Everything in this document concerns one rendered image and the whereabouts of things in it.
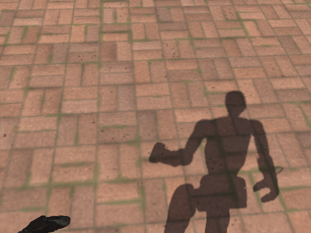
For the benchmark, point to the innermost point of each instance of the left robot hand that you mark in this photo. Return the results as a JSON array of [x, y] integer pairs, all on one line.
[[48, 224]]

